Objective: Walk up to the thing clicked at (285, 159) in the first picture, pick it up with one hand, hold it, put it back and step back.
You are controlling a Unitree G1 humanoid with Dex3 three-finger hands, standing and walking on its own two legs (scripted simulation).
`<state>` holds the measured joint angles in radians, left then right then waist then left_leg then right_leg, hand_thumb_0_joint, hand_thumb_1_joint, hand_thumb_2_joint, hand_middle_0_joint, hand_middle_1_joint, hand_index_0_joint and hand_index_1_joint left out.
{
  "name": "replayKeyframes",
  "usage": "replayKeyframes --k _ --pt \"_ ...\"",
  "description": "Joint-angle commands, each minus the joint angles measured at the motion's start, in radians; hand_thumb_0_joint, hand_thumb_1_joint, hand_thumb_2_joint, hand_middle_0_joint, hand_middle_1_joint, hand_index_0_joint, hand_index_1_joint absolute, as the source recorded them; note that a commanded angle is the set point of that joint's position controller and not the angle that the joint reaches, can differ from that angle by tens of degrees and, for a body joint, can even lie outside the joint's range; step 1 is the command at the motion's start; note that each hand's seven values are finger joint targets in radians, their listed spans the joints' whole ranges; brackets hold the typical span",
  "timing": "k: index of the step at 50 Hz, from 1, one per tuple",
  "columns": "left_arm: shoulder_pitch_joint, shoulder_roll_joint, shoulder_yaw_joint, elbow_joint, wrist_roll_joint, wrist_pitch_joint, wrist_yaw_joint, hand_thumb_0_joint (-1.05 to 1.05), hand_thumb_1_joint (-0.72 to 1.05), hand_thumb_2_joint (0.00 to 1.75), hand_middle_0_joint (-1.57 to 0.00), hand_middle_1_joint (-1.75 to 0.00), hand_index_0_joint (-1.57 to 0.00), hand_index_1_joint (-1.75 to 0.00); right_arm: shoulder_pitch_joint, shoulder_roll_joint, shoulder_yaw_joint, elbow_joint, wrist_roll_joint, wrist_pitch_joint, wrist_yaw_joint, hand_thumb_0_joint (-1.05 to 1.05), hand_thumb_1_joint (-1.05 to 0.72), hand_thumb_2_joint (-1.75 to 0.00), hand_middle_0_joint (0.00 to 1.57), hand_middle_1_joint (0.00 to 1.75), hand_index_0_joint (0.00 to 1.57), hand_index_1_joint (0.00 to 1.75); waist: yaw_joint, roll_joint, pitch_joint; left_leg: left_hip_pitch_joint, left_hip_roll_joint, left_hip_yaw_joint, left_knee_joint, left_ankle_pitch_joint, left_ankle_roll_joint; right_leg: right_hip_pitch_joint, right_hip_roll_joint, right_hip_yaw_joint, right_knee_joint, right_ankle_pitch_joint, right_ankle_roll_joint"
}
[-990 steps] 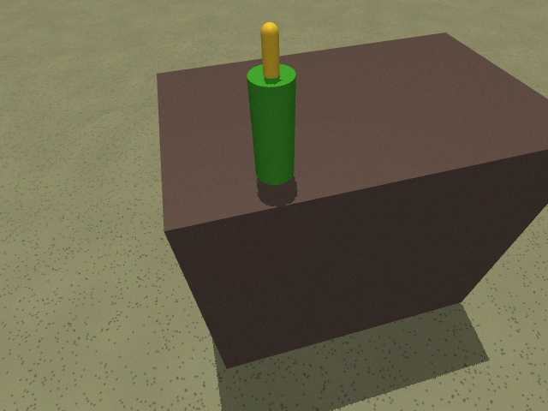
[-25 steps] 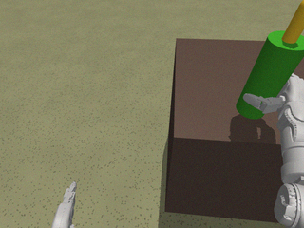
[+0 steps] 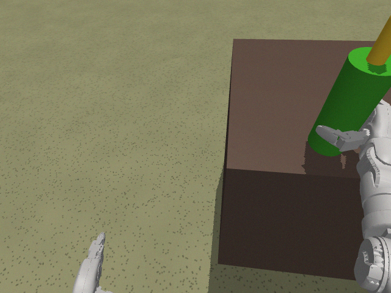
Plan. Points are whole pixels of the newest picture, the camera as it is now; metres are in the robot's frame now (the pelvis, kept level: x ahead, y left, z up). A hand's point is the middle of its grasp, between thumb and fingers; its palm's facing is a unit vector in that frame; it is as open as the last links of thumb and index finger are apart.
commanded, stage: lower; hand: right
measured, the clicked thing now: (355, 93) +0.45 -0.21 +0.20
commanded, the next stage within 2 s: loosen in 0.30 s
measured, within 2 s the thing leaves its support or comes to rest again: rests again in 0.66 s
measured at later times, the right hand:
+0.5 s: hand (343, 126) +0.45 -0.23 +0.11, palm faces +0.25 +0.97 +0.00, open 10.7 cm
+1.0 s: hand (345, 121) +0.46 -0.23 +0.12, palm faces +0.25 +0.97 +0.02, open 14.4 cm
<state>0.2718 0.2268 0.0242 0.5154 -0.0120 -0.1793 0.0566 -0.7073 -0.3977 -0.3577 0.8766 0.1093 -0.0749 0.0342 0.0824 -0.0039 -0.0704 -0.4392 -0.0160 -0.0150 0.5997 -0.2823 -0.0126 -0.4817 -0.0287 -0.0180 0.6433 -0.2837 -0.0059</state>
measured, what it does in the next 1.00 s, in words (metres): stands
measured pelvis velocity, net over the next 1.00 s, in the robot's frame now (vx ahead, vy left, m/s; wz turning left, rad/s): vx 0.00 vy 0.00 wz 0.00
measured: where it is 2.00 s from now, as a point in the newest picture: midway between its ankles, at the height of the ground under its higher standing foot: outside the picture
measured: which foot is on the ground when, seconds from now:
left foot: down 0.00-1.00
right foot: down 0.00-1.00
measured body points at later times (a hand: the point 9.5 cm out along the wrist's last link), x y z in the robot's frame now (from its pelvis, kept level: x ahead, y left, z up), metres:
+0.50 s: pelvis +0.00 +0.00 -0.01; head +0.04 -0.02 +0.44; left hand +0.15 +0.26 -0.06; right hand +0.43 -0.28 +0.11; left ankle +0.01 +0.13 -0.72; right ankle +0.02 -0.11 -0.72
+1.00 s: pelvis +0.00 +0.00 -0.01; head +0.04 -0.01 +0.44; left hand +0.15 +0.26 -0.07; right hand +0.44 -0.28 +0.12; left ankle +0.01 +0.13 -0.72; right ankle +0.02 -0.11 -0.72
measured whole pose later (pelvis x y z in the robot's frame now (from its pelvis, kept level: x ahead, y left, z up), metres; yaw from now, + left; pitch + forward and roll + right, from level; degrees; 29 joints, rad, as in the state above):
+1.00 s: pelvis +0.00 +0.00 -0.01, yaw +0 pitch +10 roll +1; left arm 0.32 0.24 0.02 0.41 -0.01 -0.13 0.04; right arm -0.74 -0.43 -0.39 0.94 0.11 -0.16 0.06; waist 0.09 0.00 -0.10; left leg -0.54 -0.02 -0.01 0.70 -0.33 -0.01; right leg -0.58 -0.03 -0.02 0.74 -0.33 -0.01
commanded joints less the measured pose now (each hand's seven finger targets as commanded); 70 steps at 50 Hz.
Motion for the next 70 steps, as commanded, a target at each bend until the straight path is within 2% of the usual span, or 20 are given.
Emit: replayKeyframes --k 1,5,7,9,11,15,16,18,21,24,26,34,45,49,52,55,60,64,66,70 --pt "-0.047 0.145 0.067 -0.15 0.003 -0.047 0.01 0.0 -0.53 0.05 -0.05 -0.04 -0.04 -0.04 -0.611 -0.307 -0.055 -0.308 0.03 -0.132 -0.004 0.0 0.02 -1.31 1.24 1.44 1.3 1.44 0.008 -0.093 -0.403 0.059 -0.012 0.022 -0.047 0.232 0.013 0.242 0.008 0.007 -0.053 0.194 -0.005" --pt "-0.092 0.172 0.084 -0.215 0.006 -0.052 0.011 0.0 -0.53 0.05 -0.04 -0.04 -0.04 -0.04 -0.642 -0.338 -0.066 -0.333 0.02 -0.157 -0.009 0.0 0.03 -1.3 1.23 1.43 1.29 1.44 0.016 -0.094 -0.473 0.06 -0.01 0.017 -0.029 0.238 0.013 0.249 0.007 0.009 -0.033 0.201 -0.005" --pt "-0.06 0.13 0.053 -0.174 0.005 -0.046 0.008 0.0 -0.54 0.05 -0.05 -0.04 -0.04 -0.04 -0.6 -0.296 -0.042 -0.279 0.022 -0.156 -0.007 0.0 0.02 -1.29 1.21 1.42 1.28 1.42 0.01 -0.11 -0.413 0.041 -0.011 0.019 -0.024 0.221 0.014 0.227 0.008 0.007 -0.029 0.184 -0.003" --pt "-0.033 0.173 0.09 -0.183 0.004 -0.045 0.009 0.0 -0.53 0.05 -0.05 -0.04 -0.04 -0.04 -0.57 -0.288 -0.053 -0.266 0.033 -0.16 0.0 0.0 0.02 -1.28 1.21 1.41 1.27 1.41 0.023 -0.101 -0.438 0.02 -0.018 0.028 -0.018 0.219 0.016 0.24 0.001 0.017 -0.028 0.198 0.0" --pt "-0.089 0.135 0.04 -0.223 0.008 -0.049 0.005 0.0 -0.54 0.05 -0.04 -0.04 -0.04 -0.04 -0.653 -0.329 -0.057 -0.346 0.025 -0.176 -0.005 0.0 0.03 -1.27 1.2 1.4 1.26 1.4 0.0 -0.154 -0.47 0.035 -0.015 0.027 -0.011 0.226 0.019 0.25 -0.001 0.017 -0.019 0.226 0.006" --pt "-0.068 0.145 0.047 -0.229 0.007 -0.046 0.005 0.0 -0.54 0.05 -0.05 -0.04 -0.04 -0.04 -0.581 -0.291 -0.052 -0.278 0.032 -0.179 0.001 0.0 0.0 -1.29 1.22 1.42 1.28 1.42 0.022 -0.097 -0.468 0.023 -0.023 0.032 0.002 0.247 0.016 0.245 -0.006 0.023 -0.006 0.258 0.003" --pt "-0.095 0.172 0.069 -0.257 0.012 -0.048 0.009 0.0 -0.55 0.05 -0.05 -0.04 -0.04 -0.04 -0.633 -0.343 -0.074 -0.322 0.019 -0.189 -0.006 0.0 0.01 -1.31 1.22 1.43 1.29 1.43 0.015 -0.141 -0.519 0.032 -0.017 0.026 0.011 0.271 0.017 0.261 -0.003 0.019 0.008 0.292 0.004" --pt "0.017 0.144 0.063 -0.146 0.008 -0.029 0.005 0.0 -0.54 0.05 -0.04 -0.04 -0.04 -0.04 -0.515 -0.303 -0.063 -0.187 0.019 -0.176 -0.001 0.0 -0.01 -1.31 1.24 1.44 1.3 1.44 0.014 -0.103 -0.383 0.008 -0.016 0.025 0.006 0.249 0.015 0.188 0.005 0.011 0.007 0.237 -0.003" --pt "-0.069 0.189 0.091 -0.244 0.009 -0.04 0.012 0.0 -0.55 0.06 -0.05 -0.04 -0.05 -0.05 -0.605 -0.331 -0.071 -0.249 0.019 -0.191 0.003 0.0 0.06 -1.23 1.24 1.4 1.31 1.4 0.034 -0.097 -0.453 -0.002 -0.015 0.024 0.009 0.23 0.013 0.2 0.001 0.015 0.006 0.199 -0.006" --pt "0.008 0.125 0.051 -0.197 0.004 -0.029 0.0 0.0 -0.49 0.02 -0.05 -0.05 -0.06 -0.04 -0.552 -0.267 -0.031 -0.203 0.02 -0.191 0.012 0.0 0.18 -0.99 1.16 1.17 1.2 1.17 0.025 -0.107 -0.376 -0.022 -0.017 0.029 0.009 0.194 0.017 0.179 0.0 0.018 -0.003 0.174 0.0" --pt "-0.048 0.169 0.076 -0.265 0.005 -0.036 0.008 0.0 -0.5 0.03 -0.05 -0.05 -0.06 -0.04 -0.594 -0.32 -0.062 -0.25 0.02 -0.193 0.01 0.0 0.28 -0.83 1.09 1.03 1.13 1.03 0.031 -0.094 -0.476 0.002 -0.015 0.023 0.021 0.24 0.013 0.21 0.002 0.017 0.018 0.217 -0.005" --pt "-0.001 0.16 0.07 -0.232 0.003 -0.024 0.004 0.0 -0.52 0.05 -0.05 -0.05 -0.05 -0.04 -0.511 -0.294 -0.052 -0.167 0.019 -0.174 0.018 0.0 0.59 -0.4 0.85 0.68 0.88 0.68 0.024 -0.104 -0.378 -0.03 -0.015 0.028 0.017 0.185 0.015 0.166 0.002 0.016 0.004 0.155 -0.003" --pt "0.018 0.137 0.055 -0.247 0.001 -0.005 -0.006 0.0 -0.54 0.05 -0.05 -0.05 -0.05 -0.05 -0.475 -0.26 -0.048 -0.122 0.017 -0.157 0.026 0.0 0.61 -0.21 0.46 0.36 0.48 0.36 0.016 -0.063 -0.337 -0.028 -0.013 0.024 0.02 0.173 0.013 0.114 0.005 0.011 0.005 0.147 -0.009" --pt "0.009 0.177 0.084 -0.288 0.0 -0.001 -0.001 0.0 -0.54 0.05 -0.05 -0.05 -0.05 -0.05 -0.514 -0.291 -0.055 -0.19 0.014 -0.165 0.021 0.0 0.58 -0.19 0.34 0.3 0.36 0.3 0.018 -0.073 -0.415 -0.011 -0.013 0.023 0.032 0.209 0.014 0.163 0.003 0.013 0.01 0.19 -0.005" --pt "0.052 0.132 0.052 -0.233 -0.001 0.005 -0.007 0.0 -0.51 0.03 -0.05 -0.05 -0.06 -0.05 -0.446 -0.244 -0.042 -0.123 0.018 -0.153 0.025 0.0 0.6 -0.24 0.22 0.28 0.24 0.28 0.016 -0.066 -0.333 -0.046 -0.017 0.031 0.026 0.188 0.015 0.132 0.001 0.016 0.006 0.179 -0.004" --pt "0.016 0.177 0.082 -0.285 0.001 0.005 0.002 0.0 -0.5 0.03 -0.05 -0.05 -0.06 -0.04 -0.543 -0.371 -0.096 -0.244 0.011 -0.172 0.019 0.0 0.57 -0.23 0.21 0.27 0.23 0.27 -0.001 -0.108 -0.458 0.004 -0.011 0.023 0.033 0.22 0.016 0.187 0.004 0.011 0.017 0.213 -0.002" --pt "0.008 0.176 0.076 -0.302 -0.009 0.016 0.009 0.0 -0.52 0.03 -0.05 -0.05 -0.05 -0.04 -0.506 -0.401 -0.115 -0.286 0.019 -0.141 0.028 0.0 0.59 -0.11 0.12 0.14 0.13 0.14 -0.018 -0.114 -0.48 0.069 -0.009 0.027 0.028 0.297 0.015 0.224 0.007 0.01 0.012 0.301 0.0" --pt "0.005 0.126 0.03 -0.227 -0.02 0.024 0.014 0.0 -0.52 0.04 -0.05 -0.04 -0.05 -0.04 -0.52 -0.438 -0.119 -0.273 0.023 -0.086 0.052 0.0 0.61 -0.04 0.06 0.07 0.07 0.07 -0.04 -0.137 -0.393 0.087 0.001 0.021 -0.004 0.279 0.014 0.195 0.014 0.002 -0.016 0.264 -0.003" --pt "-0.042 0.179 0.065 -0.238 -0.023 0.017 0.026 0.0 -0.52 0.03 -0.05 -0.04 -0.05 -0.04 -0.567 -0.495 -0.14 -0.309 0.03 -0.052 0.068 0.0 0.61 -0.04 0.05 0.07 0.06 0.07 -0.037 -0.12 -0.403 0.096 0.001 0.02 -0.022 0.267 0.012 0.212 0.013 0.004 -0.036 0.247 -0.006" --pt "-0.029 0.167 0.043 -0.192 -0.031 0.004 0.041 0.0 -0.53 0.03 -0.05 -0.04 -0.05 -0.04 -0.556 -0.505 -0.126 -0.209 0.037 0.032 0.135 0.0 0.61 -0.04 0.04 0.06 0.05 0.06 -0.029 -0.077 -0.357 0.101 0.001 0.024 -0.051 0.263 0.009 0.224 0.012 0.006 -0.06 0.241 -0.012"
